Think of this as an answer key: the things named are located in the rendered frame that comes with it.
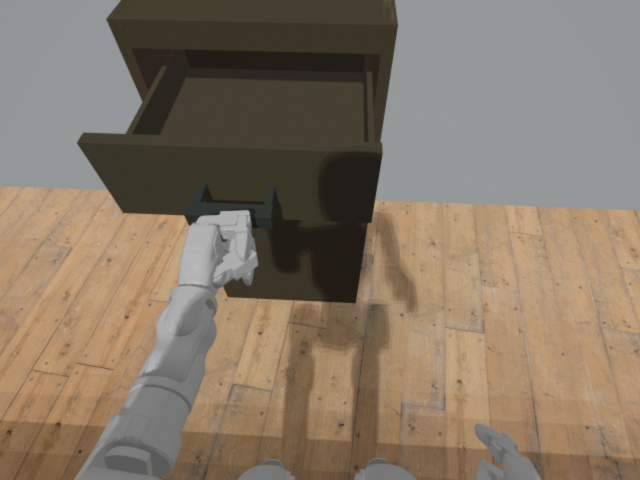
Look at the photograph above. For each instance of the cabinet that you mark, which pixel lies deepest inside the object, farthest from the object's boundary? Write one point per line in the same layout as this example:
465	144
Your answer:
298	259

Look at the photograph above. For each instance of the robot shin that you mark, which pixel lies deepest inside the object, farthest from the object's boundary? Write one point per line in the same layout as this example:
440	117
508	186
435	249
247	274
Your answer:
273	462
377	461

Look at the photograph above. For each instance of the handle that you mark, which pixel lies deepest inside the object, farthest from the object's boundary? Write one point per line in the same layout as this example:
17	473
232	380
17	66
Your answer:
262	216

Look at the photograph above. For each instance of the right robot shin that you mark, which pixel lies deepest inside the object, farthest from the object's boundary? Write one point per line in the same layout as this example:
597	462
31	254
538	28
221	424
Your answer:
377	461

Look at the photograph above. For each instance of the robot left hand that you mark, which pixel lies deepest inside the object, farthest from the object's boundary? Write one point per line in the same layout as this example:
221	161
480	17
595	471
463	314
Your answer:
203	249

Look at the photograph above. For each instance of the robot left forearm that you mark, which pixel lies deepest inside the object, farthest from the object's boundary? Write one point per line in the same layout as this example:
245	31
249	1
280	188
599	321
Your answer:
145	436

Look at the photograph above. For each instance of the robot right hand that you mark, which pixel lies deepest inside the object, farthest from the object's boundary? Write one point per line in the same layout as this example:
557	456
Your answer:
505	451

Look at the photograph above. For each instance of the left robot shin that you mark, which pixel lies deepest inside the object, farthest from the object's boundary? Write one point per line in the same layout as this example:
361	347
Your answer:
273	462

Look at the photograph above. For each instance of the drawer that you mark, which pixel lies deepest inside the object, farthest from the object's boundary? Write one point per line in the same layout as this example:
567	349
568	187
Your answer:
240	121

